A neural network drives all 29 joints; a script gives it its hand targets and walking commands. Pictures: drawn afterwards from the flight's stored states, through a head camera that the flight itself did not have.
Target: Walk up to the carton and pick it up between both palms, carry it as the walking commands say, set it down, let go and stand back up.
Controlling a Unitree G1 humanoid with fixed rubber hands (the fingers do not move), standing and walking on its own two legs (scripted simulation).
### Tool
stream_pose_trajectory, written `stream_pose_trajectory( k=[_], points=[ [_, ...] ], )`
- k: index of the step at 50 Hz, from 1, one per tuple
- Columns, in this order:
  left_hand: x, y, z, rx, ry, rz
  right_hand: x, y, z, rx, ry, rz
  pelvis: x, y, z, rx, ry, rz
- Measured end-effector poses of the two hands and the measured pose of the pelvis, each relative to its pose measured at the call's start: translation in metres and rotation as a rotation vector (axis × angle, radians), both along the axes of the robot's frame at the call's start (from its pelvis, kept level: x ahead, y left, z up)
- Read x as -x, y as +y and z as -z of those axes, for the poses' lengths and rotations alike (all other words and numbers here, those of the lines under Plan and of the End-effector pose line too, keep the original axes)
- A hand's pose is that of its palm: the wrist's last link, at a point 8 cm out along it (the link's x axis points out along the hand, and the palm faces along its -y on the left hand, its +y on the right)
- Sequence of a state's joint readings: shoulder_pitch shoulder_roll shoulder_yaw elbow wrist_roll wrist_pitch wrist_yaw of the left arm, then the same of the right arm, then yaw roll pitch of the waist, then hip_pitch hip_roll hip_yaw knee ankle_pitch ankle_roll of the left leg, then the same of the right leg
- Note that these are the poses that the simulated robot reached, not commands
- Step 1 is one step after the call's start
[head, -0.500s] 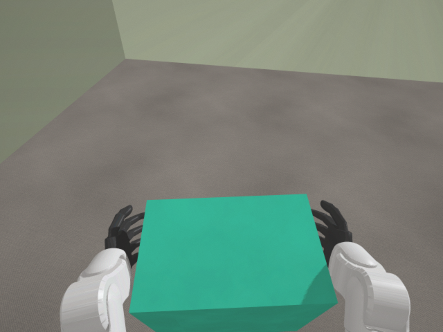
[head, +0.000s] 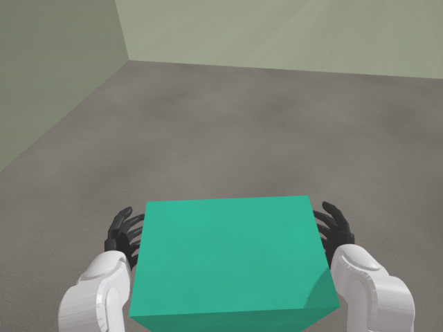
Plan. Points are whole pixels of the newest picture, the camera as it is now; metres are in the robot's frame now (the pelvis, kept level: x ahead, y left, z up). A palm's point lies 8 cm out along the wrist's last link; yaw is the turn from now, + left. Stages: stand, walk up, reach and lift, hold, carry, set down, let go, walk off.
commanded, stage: carry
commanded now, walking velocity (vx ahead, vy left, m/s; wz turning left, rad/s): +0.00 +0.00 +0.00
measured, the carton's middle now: (229, 273) +0.22 +0.00 +0.04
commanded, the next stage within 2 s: none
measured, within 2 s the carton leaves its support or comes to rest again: neither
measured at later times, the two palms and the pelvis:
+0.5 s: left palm (128, 264) +0.21 +0.15 +0.10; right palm (352, 259) +0.21 -0.19 +0.10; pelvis -0.02 -0.02 +0.00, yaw +0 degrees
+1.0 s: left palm (135, 266) +0.21 +0.14 +0.10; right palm (358, 259) +0.21 -0.20 +0.10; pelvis -0.03 -0.03 +0.00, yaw +0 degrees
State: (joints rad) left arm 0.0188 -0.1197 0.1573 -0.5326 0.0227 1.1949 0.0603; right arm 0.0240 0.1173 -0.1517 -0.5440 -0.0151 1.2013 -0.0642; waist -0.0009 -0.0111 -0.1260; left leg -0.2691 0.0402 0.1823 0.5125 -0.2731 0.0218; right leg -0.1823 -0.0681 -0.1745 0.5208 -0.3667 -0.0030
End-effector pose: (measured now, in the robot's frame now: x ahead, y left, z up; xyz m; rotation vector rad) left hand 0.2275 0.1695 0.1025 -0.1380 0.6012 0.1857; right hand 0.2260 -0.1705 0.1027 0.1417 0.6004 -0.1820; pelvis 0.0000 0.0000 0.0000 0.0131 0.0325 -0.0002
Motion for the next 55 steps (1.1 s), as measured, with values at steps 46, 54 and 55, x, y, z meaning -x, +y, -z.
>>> stream_pose_trajectory(
  k=[46, 54, 55],
  points=[
    [0.014, -0.026, 0.002, -0.003, 0.008, -0.003, 0.014, -0.026, 0.004, -0.003, 0.008, -0.001, 0.024, -0.027, -0.001, 0.002, -0.008, -0.008],
    [0.015, -0.027, 0.003, -0.005, 0.009, -0.002, 0.014, -0.027, 0.005, -0.001, 0.009, -0.002, 0.026, -0.028, -0.001, 0.002, -0.009, -0.007],
    [0.015, -0.027, 0.004, -0.005, 0.009, -0.002, 0.014, -0.027, 0.005, 0.0, 0.009, -0.002, 0.027, -0.028, -0.001, 0.002, -0.009, -0.007]
  ],
)
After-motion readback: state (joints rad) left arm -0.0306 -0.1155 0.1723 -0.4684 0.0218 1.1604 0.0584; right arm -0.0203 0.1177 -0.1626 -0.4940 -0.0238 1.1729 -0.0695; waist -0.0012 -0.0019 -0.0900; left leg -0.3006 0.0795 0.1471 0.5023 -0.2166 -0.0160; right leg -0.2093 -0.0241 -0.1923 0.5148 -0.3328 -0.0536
